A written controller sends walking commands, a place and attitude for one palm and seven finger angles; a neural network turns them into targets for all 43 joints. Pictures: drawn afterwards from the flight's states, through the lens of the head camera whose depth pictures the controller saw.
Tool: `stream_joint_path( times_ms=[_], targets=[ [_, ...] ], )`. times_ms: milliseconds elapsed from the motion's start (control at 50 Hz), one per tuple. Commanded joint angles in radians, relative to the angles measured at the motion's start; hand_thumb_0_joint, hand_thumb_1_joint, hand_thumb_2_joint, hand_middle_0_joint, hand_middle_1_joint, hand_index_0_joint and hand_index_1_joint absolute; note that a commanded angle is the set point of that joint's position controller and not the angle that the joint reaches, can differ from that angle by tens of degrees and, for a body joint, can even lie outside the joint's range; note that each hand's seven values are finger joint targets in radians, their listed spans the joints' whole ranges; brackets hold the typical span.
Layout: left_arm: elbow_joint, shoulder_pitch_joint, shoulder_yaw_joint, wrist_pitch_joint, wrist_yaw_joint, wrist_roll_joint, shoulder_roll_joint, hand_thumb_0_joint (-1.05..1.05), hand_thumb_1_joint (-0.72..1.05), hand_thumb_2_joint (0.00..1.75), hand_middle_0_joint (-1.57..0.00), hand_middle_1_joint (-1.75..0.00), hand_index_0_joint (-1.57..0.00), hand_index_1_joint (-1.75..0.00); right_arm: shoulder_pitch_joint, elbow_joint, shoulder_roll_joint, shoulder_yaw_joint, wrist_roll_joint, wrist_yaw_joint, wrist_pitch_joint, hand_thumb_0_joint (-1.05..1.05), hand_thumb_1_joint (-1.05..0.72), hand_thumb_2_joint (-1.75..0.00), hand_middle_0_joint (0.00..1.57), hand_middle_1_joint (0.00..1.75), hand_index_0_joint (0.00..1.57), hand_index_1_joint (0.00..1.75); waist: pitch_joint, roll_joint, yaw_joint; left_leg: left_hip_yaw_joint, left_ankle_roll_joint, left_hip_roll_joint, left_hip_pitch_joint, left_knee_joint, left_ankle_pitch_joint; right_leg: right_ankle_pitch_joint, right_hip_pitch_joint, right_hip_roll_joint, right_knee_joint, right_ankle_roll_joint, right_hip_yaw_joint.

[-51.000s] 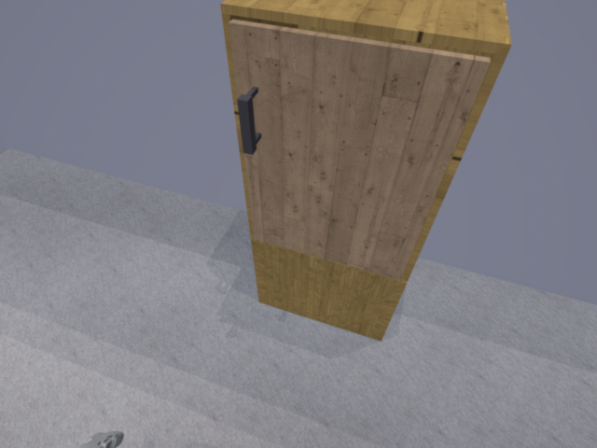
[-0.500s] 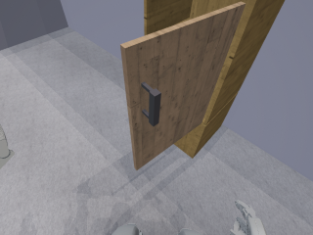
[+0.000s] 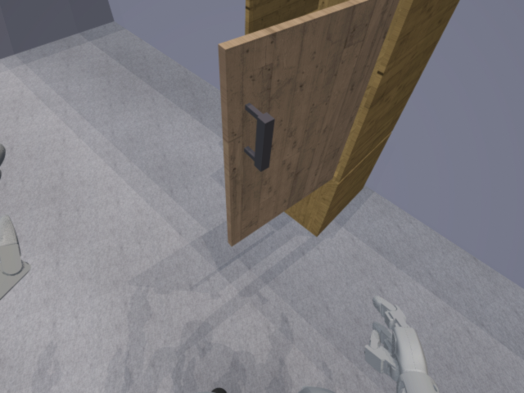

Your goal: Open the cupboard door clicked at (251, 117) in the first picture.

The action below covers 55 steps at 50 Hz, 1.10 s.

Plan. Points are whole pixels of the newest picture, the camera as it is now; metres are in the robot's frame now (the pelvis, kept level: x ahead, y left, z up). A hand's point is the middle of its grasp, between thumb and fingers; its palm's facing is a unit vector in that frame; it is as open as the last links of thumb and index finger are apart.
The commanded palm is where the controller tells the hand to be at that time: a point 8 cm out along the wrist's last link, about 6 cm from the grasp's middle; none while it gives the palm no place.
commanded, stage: stop stepping back and stand still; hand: left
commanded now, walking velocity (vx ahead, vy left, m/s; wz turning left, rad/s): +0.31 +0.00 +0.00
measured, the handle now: (256, 137) +0.53 +0.06 +0.06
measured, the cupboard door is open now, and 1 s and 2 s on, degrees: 82 82 82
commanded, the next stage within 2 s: let the arm hang, fingers relaxed in 1.48 s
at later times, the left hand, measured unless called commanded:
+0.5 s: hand (28, 366) +0.12 +0.23 +0.15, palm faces +0.41 -0.77 -0.48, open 7.4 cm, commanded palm +0.06 +0.27 +0.17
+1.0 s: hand out of the picture +0.10 +0.25 +0.14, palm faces +0.42 -0.79 -0.45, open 7.4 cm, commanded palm +0.04 +0.29 +0.17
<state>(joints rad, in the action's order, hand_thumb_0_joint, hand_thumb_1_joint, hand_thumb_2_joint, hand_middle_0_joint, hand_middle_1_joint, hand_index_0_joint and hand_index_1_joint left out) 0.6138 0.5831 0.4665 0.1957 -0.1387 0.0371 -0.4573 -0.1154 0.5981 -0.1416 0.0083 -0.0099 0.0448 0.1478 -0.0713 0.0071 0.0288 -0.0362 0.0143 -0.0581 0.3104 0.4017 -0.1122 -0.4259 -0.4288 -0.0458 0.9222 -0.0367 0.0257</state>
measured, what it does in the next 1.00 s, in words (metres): walks backwards: right foot, then left foot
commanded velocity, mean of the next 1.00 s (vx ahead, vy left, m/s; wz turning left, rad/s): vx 0.13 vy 0.04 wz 0.00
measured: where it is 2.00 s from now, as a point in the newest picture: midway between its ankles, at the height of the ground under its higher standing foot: outside the picture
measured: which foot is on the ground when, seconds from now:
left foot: down 0.00-0.14, up 0.16-0.44, down 0.46-1.00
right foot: up 0.00-0.12, down 0.14-1.00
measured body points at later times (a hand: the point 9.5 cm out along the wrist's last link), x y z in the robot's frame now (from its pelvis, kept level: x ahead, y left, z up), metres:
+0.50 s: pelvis -0.08 -0.03 -0.01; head -0.08 -0.03 +0.44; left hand +0.09 +0.27 +0.17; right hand +0.03 -0.32 -0.10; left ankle -0.09 +0.09 -0.75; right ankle -0.10 -0.12 -0.75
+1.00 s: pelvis -0.10 -0.01 -0.01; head -0.09 -0.01 +0.44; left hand +0.07 +0.29 +0.16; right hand +0.06 -0.24 -0.09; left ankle -0.09 +0.09 -0.75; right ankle -0.10 -0.12 -0.75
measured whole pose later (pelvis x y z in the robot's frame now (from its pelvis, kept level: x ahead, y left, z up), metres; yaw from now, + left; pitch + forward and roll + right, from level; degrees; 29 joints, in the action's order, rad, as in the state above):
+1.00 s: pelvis -0.10 -0.01 -0.01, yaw +0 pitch -1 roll +0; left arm 0.43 0.50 0.39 0.18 -0.14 0.02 -0.38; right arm -0.22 0.63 -0.19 -0.02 -0.01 0.07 0.14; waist -0.03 0.02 0.01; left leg -0.09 0.02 -0.01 0.23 0.48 -0.24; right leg -0.27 -0.22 0.01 0.50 0.01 0.05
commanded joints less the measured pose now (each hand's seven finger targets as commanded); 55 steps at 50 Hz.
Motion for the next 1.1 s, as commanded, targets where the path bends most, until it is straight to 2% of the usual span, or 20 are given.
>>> stream_joint_path(
  times_ms=[0, 40, 80, 100, 120, 140, 160, 180, 200, 260, 360, 420, 460, 500, 540, 660, 740, 800, 920, 1080],
  targets=[
    [0.089, 0.027, 0.066, 0.002, -0.029, 0.013, -0.102, 0.0, 0.9, 0.9, -0.2, -0.3, -0.2, -0.3, -0.004, -0.126, -0.184, 0.053, 0.011, 0.023, 0.041, 0.0, -0.9, -0.9, 0.2, 0.3, 0.2, 0.3, 0.168, -0.198, -0.048, 0.137, 0.11, -0.214, -0.054, -0.201, -0.107, -0.047, 0.112, 0.022, -0.118, 0.003, 0.017],
    [0.091, 0.011, 0.075, -0.007, -0.042, 0.014, -0.129, 0.0, 0.9, 0.9, -0.2, -0.3, -0.2, -0.3, 0.01, -0.14, -0.187, 0.04, 0.012, 0.03, 0.03, 0.0, -0.9, -0.9, 0.2, 0.3, 0.2, 0.3, 0.16, -0.204, -0.037, 0.117, 0.079, -0.171, 0.073, -0.269, -0.452, -0.067, 0.279, 0.009, -0.289, 0.028, 0.066],
    [0.128, -0.024, 0.097, -0.002, -0.045, -0.002, -0.177, 0.0, 0.9, 0.9, -0.2, -0.3, -0.2, -0.3, 0.015, -0.148, -0.181, 0.036, 0.006, 0.036, 0.016, 0.0, -0.9, -0.9, 0.2, 0.3, 0.2, 0.3, 0.166, -0.138, -0.036, 0.006, 0.014, -0.043, 0.096, -0.128, -0.477, -0.036, 0.35, 0.03, -0.546, 0.056, 0.057],
    [0.141, -0.041, 0.079, 0.007, -0.038, 0.004, -0.171, 0.0, 0.9, 0.9, -0.2, -0.3, -0.2, -0.3, 0.023, -0.149, -0.152, 0.026, 0.009, 0.029, 0.008, 0.0, -0.9, -0.9, 0.2, 0.3, 0.2, 0.3, 0.162, -0.003, -0.04, -0.036, -0.016, 0.023, 0.048, 0.079, -0.387, -0.064, 0.265, 0.149, -0.69, 0.098, -0.084],
    [0.176, -0.044, 0.112, 0.014, -0.037, 0.003, -0.232, 0.0, 0.9, 0.9, -0.2, -0.3, -0.2, -0.3, 0.041, -0.147, -0.15, 0.02, 0.004, 0.026, 0.002, 0.0, -0.9, -0.9, 0.2, 0.3, 0.2, 0.3, 0.143, 0.163, -0.018, 0.0, -0.03, 0.073, 0.063, 0.383, -0.281, -0.158, 0.106, 0.355, -0.832, 0.183, -0.398],
    [0.217, -0.104, 0.13, 0.03, -0.042, 0.0, -0.263, 0.0, 0.9, 0.9, -0.2, -0.3, -0.2, -0.3, 0.044, -0.134, -0.165, 0.012, -0.007, 0.026, 0.012, 0.0, -0.9, -0.9, 0.2, 0.3, 0.2, 0.3, 0.091, 0.173, -0.012, 0.049, -0.03, 0.056, 0.188, 0.563, -0.25, 0.008, 0.082, 0.449, -0.834, 0.233, -0.463],
    [0.22, -0.156, 0.142, 0.05, -0.047, -0.005, -0.275, 0.0, 0.9, 0.9, -0.2, -0.3, -0.2, -0.3, 0.018, -0.112, -0.164, 0.006, -0.008, 0.02, 0.028, 0.0, -0.9, -0.9, 0.2, 0.3, 0.2, 0.3, 0.133, 0.17, -0.027, 0.063, -0.04, 0.035, 0.243, 0.651, -0.237, 0.037, 0.12, 0.468, -0.802, 0.239, -0.45],
    [0.184, -0.176, 0.118, 0.051, -0.038, 0.002, -0.225, 0.0, 0.9, 0.9, -0.2, -0.3, -0.2, -0.3, -0.002, -0.088, -0.17, 0.022, 0.008, 0.019, 0.031, 0.0, -0.9, -0.9, 0.2, 0.3, 0.2, 0.3, 0.18, 0.129, -0.04, 0.068, -0.039, 0.038, 0.232, 0.663, -0.192, 0.106, 0.188, 0.377, -0.732, 0.175, -0.345],
    [0.1, -0.097, 0.105, 0.046, -0.035, 0.003, -0.189, 0.0, 0.9, 0.9, -0.2, -0.3, -0.2, -0.3, -0.017, -0.083, -0.173, 0.028, 0.008, 0.026, 0.029, 0.0, -0.9, -0.9, 0.2, 0.3, 0.2, 0.3, 0.152, 0.099, -0.051, 0.059, -0.041, 0.025, 0.234, 0.621, -0.152, 0.191, 0.215, 0.338, -0.697, 0.161, -0.273],
    [-0.003, -0.066, 0.076, 0.065, -0.036, -0.009, -0.146, 0.0, 0.9, 0.9, -0.2, -0.3, -0.2, -0.3, -0.013, -0.074, -0.175, 0.025, 0.002, 0.037, 0.026, 0.0, -0.9, -0.9, 0.2, 0.3, 0.2, 0.3, 0.108, 0.035, -0.047, -0.003, -0.019, 0.019, 0.177, 0.422, -0.154, 0.261, 0.221, 0.317, -0.665, 0.161, -0.195],
    [-0.074, -0.051, 0.068, 0.073, -0.04, -0.009, -0.123, 0.0, 0.9, 0.9, -0.2, -0.3, -0.2, -0.3, -0.041, -0.083, -0.191, 0.045, 0.006, 0.044, 0.038, 0.0, -0.9, -0.9, 0.2, 0.3, 0.2, 0.3, 0.094, 0.147, -0.022, -0.064, 0.021, 0.034, 0.067, 0.131, -0.218, 0.184, 0.279, 0.31, -0.638, 0.152, -0.222],
    [0.013, -0.035, 0.086, 0.089, -0.041, -0.003, -0.144, 0.0, 0.9, 0.9, -0.2, -0.3, -0.2, -0.3, -0.058, -0.104, -0.202, 0.052, 0.005, 0.041, 0.041, 0.0, -0.9, -0.9, 0.2, 0.3, 0.2, 0.3, 0.139, 0.042, -0.038, -0.023, 0.04, 0.018, -0.07, -0.029, -0.085, 0.366, 0.301, 0.224, -0.489, 0.094, -0.154],
    [0.105, -0.048, 0.09, 0.103, -0.039, -0.005, -0.159, 0.0, 0.9, 0.9, -0.2, -0.3, -0.2, -0.3, -0.056, -0.126, -0.23, 0.062, 0.009, 0.038, 0.047, 0.0, -0.9, -0.9, 0.2, 0.3, 0.2, 0.3, 0.197, -0.095, -0.031, 0.088, 0.073, -0.076, -0.164, 0.004, 0.165, 0.437, 0.254, 0.134, -0.368, 0.043, -0.081],
    [0.092, -0.011, 0.108, 0.101, -0.04, -0.013, -0.174, 0.0, 0.9, 0.9, -0.2, -0.3, -0.2, -0.3, -0.061, -0.112, -0.212, 0.051, 0.007, 0.039, 0.048, 0.0, -0.9, -0.9, 0.2, 0.3, 0.2, 0.3, 0.206, -0.165, -0.034, 0.11, 0.082, -0.102, -0.193, 0.025, 0.28, 0.381, 0.198, 0.09, -0.309, 0.043, -0.022],
    [0.11, -0.039, 0.089, 0.098, -0.038, -0.013, -0.156, 0.0, 0.9, 0.9, -0.2, -0.3, -0.2, -0.3, -0.052, -0.11, -0.211, 0.044, 0.009, 0.037, 0.051, 0.0, -0.9, -0.9, 0.2, 0.3, 0.2, 0.3, 0.161, -0.163, -0.037, 0.11, 0.078, -0.117, -0.135, 0.013, 0.216, 0.258, 0.194, 0.072, -0.334, 0.04, 0.015],
    [0.007, -0.074, 0.089, 0.087, -0.032, 0.002, -0.132, 0.0, 0.9, 0.9, -0.2, -0.3, -0.2, -0.3, -0.043, -0.107, -0.195, 0.036, 0.011, 0.035, 0.048, 0.0, -0.9, -0.9, 0.2, 0.3, 0.2, 0.3, 0.091, -0.009, -0.044, 0.037, 0.032, -0.031, -0.001, 0.058, -0.174, 0.193, 0.206, 0.122, -0.49, 0.085, -0.137],
    [-0.031, -0.113, 0.066, 0.069, -0.025, 0.006, -0.119, 0.0, 0.9, 0.9, -0.2, -0.3, -0.2, -0.3, -0.035, -0.1, -0.171, 0.025, 0.008, 0.034, 0.032, 0.0, -0.9, -0.9, 0.2, 0.3, 0.2, 0.3, 0.069, 0.08, -0.05, -0.009, 0.016, 0.016, -0.042, 0.161, -0.226, 0.011, 0.108, 0.207, -0.626, 0.125, -0.242],
    [-0.024, -0.146, 0.045, 0.06, -0.022, 0.001, -0.109, 0.0, 0.9, 0.9, -0.2, -0.3, -0.2, -0.3, -0.02, -0.102, -0.17, 0.018, 0.006, 0.036, 0.033, 0.0, -0.9, -0.9, 0.2, 0.3, 0.2, 0.3, 0.068, 0.047, -0.047, 0.014, 0.018, 0.002, -0.097, 0.083, -0.157, 0.09, 0.103, 0.18, -0.606, 0.102, -0.177],
    [0.08, -0.157, 0.048, 0.072, -0.02, -0.015, -0.121, 0.0, 0.9, 0.9, -0.2, -0.3, -0.2, -0.3, -0.017, -0.127, -0.182, 0.016, 0.004, 0.041, 0.051, 0.0, -0.9, -0.9, 0.2, 0.3, 0.2, 0.3, 0.164, -0.148, -0.025, 0.089, 0.02, -0.073, -0.132, -0.053, 0.154, 0.373, 0.255, 0.071, -0.42, 0.036, -0.014],
    [0.06, 0.016, 0.087, 0.075, -0.021, 0.003, -0.123, 0.0, 0.9, 0.9, -0.2, -0.3, -0.2, -0.3, -0.02, -0.148, -0.181, 0.027, 0.008, 0.03, 0.042, 0.0, -0.9, -0.9, 0.2, 0.3, 0.2, 0.3, 0.191, -0.077, -0.027, 0.043, -0.008, -0.034, -0.109, -0.01, 0.142, 0.457, 0.308, 0.102, -0.494, 0.048, -0.041]
  ],
)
